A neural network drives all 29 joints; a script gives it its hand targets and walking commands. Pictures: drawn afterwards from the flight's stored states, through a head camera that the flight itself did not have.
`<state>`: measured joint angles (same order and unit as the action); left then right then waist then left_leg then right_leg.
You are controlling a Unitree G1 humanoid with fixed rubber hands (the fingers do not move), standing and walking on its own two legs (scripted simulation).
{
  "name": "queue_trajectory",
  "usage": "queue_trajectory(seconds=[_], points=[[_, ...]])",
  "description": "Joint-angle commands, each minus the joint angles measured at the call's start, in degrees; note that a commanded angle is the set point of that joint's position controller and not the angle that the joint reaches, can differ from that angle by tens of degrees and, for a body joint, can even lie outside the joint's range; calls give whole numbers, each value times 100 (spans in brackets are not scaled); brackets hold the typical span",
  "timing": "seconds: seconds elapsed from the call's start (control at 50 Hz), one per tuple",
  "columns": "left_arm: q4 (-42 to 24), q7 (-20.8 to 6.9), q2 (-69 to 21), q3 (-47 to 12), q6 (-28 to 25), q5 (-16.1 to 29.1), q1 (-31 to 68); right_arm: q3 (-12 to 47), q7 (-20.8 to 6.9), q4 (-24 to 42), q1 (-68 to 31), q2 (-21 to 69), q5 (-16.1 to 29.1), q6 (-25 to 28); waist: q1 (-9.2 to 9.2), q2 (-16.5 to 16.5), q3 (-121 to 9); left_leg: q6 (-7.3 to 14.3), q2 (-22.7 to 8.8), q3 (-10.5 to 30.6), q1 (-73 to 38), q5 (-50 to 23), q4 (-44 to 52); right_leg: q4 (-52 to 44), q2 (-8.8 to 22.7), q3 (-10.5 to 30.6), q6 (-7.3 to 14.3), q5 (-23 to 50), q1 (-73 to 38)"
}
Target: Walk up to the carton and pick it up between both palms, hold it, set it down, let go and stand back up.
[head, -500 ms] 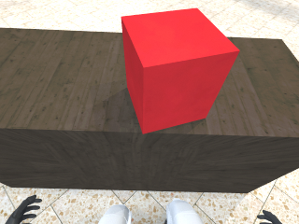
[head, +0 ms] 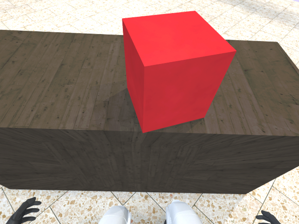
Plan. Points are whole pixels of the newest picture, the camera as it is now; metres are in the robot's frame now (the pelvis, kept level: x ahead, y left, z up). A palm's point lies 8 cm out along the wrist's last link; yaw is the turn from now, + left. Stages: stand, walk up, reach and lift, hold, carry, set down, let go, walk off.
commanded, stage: walk up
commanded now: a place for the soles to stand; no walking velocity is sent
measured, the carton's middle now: (168, 73) +0.48 -0.04 +0.12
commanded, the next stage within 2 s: reach and lift in 1.36 s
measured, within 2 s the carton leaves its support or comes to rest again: neither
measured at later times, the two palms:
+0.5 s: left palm (23, 220) +0.13 +0.32 -0.06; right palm out of the picture +0.11 -0.35 -0.07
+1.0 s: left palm (20, 219) +0.13 +0.32 -0.05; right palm out of the picture +0.12 -0.35 -0.08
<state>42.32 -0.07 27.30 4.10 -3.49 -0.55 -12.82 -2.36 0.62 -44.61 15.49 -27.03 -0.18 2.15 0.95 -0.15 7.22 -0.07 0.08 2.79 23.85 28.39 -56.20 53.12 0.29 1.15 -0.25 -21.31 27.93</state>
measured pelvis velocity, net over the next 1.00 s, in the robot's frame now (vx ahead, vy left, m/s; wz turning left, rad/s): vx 0.03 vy -0.02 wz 0.00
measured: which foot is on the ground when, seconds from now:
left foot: down 0.00-1.00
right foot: down 0.00-1.00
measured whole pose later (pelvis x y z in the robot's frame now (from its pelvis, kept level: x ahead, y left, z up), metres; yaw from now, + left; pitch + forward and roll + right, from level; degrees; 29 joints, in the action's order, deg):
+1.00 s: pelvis +0.03 -0.02 +0.01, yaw +0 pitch -4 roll +0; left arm 42.7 -0.1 26.7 4.1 -3.7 -0.7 -13.8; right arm -2.3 0.5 -44.8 15.7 -26.9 -0.6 3.2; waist 0.9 -1.3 5.9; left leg -1.3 0.1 3.0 24.8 23.5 -52.3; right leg 53.2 0.6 1.1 0.4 -23.3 26.5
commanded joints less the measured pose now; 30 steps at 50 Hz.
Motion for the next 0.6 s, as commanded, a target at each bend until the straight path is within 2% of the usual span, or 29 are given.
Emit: queue_trajectory(seconds=[0.0, 0.02, 0.04, 0.06, 0.08, 0.1, 0.12, 0.14, 0.16, 0.18, 0.2, 0.22, 0.24, 0.26, 0.28, 0.3, 0.32, 0.34, 0.36, 0.38, 0.4, 0.42, 0.44, 0.48, 0.52, 0.54, 0.56, 0.58], points=[[53, 114, 952, 104, -67, 32, 60, -292, -14, 335, -444, -1340, -106, 138, 47, -752, -877, 1079, -1079, 2054, 222, -1522, 2285, -811, 128, 185, 366, 175, -698], [83, 106, 996, 142, -111, 9, -23, -248, -15, 342, -552, -1178, -86, 124, 96, -620, -1036, 879, -837, 1665, 474, -1526, 2043, -1084, 273, 487, 470, 466, -1161], [79, 101, 1099, 172, -147, -10, -30, -207, -9, 324, -473, -1039, -67, 107, 76, -411, -1207, 678, -523, 1291, 604, -1435, 1708, -1308, 506, 971, 656, 566, -1412], [-2, 46, 1333, 279, -131, -88, -330, -318, -3, 357, -172, -1186, -99, 162, 90, -153, -1390, 657, -324, 1150, 679, -393, 1265, -1281, 564, 1466, 950, -408, -1488], [21, 45, 1429, 322, -119, -72, -402, -346, -12, 320, -168, -1235, -103, 169, 154, -7, -1250, 622, -173, 885, 983, 441, 1036, -1626, 846, 2025, 1170, -1311, -1422], [39, 25, 1484, 345, -95, -75, -472, -355, -17, 308, -142, -1202, -103, 166, 120, 138, -1071, 576, -91, 619, 1074, 1053, 874, -2025, 1124, 2475, 1323, -1911, -1262], [76, 5, 1505, 346, -65, -88, -462, -383, -27, 257, -24, -1168, -119, 163, 69, 353, -1013, 538, -67, 402, 957, 1397, 797, -2383, 1297, 2754, 1398, -2570, -1022], [45, -6, 1492, 350, -36, -96, -288, -392, -43, 145, 183, -1198, -128, 178, -49, 313, -895, 489, -101, 340, 615, 1288, 899, -2578, 1333, 2748, 1330, -2846, -613], [6, -16, 1435, 327, -3, -102, -92, -438, -59, 74, 377, -1241, -147, 201, -176, 173, -807, 536, -151, 510, 260, 1326, 1272, -2437, 1144, 2425, 1171, -2858, -179], [-54, -24, 1296, 260, 29, -91, 120, -470, -64, 22, 604, -1283, -182, 224, -336, -93, -671, 674, -281, 998, -109, 1748, 1988, -1940, 746, 1823, 895, -2648, 354], [-120, -34, 1040, 190, 48, -82, 420, -531, -55, -48, 899, -1422, -185, 252, -541, -699, -579, 869, -665, 1977, -872, 2262, 2937, -912, 213, 861, 545, -1957, 1243], [-165, -23, 794, 115, 51, -77, 506, -578, -34, -44, 980, -1639, -213, 281, -628, -1418, -389, 1048, -1476, 3519, -1113, 2517, 3865, 171, -182, 93, 278, -1201, 1830], [-160, 10, 975, 145, 36, -84, 502, -589, -12, 63, 718, -1774, -226, 291, -540, -1144, -143, 1113, -1782, 4069, -1073, 1490, 3924, 399, -118, 332, 224, -1212, 2056], [-94, 12, 1080, 166, 25, -78, 335, -576, 13, 115, 531, -1787, -210, 308, -404, -940, -293, 1067, -1762, 3858, -1117, 553, 3605, 359, 27, 340, 212, -1189, 1796], [-23, -12, 1100, 202, 11, -57, 151, -549, 32, 160, 411, -1718, -217, 317, -266, -882, -528, 1052, -1641, 3461, -1197, -336, 3228, 245, 86, 212, 190, -1182, 1352], [0, -23, 1083, 236, -7, -42, 43, -525, 42, 189, 293, -1602, -218, 311, -176, -1054, -607, 1053, -1510, 3081, -1112, -1116, 2931, 64, 97, 96, 200, -1228, 973], [-9, -15, 1000, 238, -72, -26, -108, -479, 31, 225, 136, -1497, -195, 285, -59, -1173, -721, 1128, -1344, 2503, -809, -1731, 2614, -380, 19, -116, 246, -930, 385], [10, -8, 946, 244, -147, -42, -263, -426, 14, 278, -26, -1371, -155, 250, 52, -1033, -849, 1064, -1086, 1883, -442, -2124, 2166, -1149, -26, -166, 315, -308, -428], [101, 20, 1036, 287, -225, -58, -560, -353, 0, 366, -220, -1171, -105, 246, 209, -716, -1118, 792, -759, 1229, 190, -2638, 1492, -1447, 116, 138, 435, 650, -1451], [179, 63, 1390, 399, -282, -89, -1000, -298, 4, 512, -333, -963, -19, 259, 361, 148, -1649, 420, -195, 570, 948, -2738, 142, -1865, 732, 1567, 900, 1206, -2535], [261, 81, 1634, 488, -274, -45, -1286, -272, 23, 473, -124, -820, -8, 220, 406, 630, -1842, 162, 64, -85, 1581, -1606, -748, -2310, 1558, 3014, 1442, 1091, -3191], [215, 82, 1641, 463, -244, 12, -1211, -297, 46, 407, -100, -1006, -18, 162, 335, 549, -1701, 181, 8, -44, 1786, 769, -577, -2455, 2030, 3502, 1750, 1195, -3199], [158, 76, 1622, 422, -219, 3, -991, -323, 43, 323, -52, -1112, -20, 152, 248, 336, -1486, 183, -102, 72, 1680, 1280, -485, -2371, 2138, 3493, 1853, 1256, -2832], [94, 70, 1522, 364, -160, -69, -614, -339, -1, 288, 52, -1052, -15, 186, 70, 414, -1186, 271, -192, -30, 1135, 1109, 260, -2267, 1886, 2821, 1666, 1142, -2006], [9, 46, 1361, 290, -120, -38, -219, -371, -29, 111, 545, -1018, -27, 291, -265, 517, -1235, 351, -79, -214, -70, -154, 1385, -1769, 1356, 1930, 1241, 1063, -1022], [-94, 30, 1157, 228, -80, -23, 80, -422, -8, -9, 897, -1081, -84, 331, -461, 172, -1390, 484, -234, 244, -714, -353, 1888, -1203, 1027, 1443, 926, 840, -397], [-211, 21, 901, 156, -39, 8, 289, -496, 17, -76, 1135, -1301, -143, 347, -581, -607, -1377, 750, -639, 1368, -1157, -105, 2562, -271, 453, 746, 573, 253, 448], [-295, 27, 690, 87, -9, -33, 481, -599, 13, 31, 957, -1737, -165, 341, -601, -1452, -965, 1115, -1489, 3233, -1266, 557, 3470, 581, -230, -57, 299, -866, 1417]])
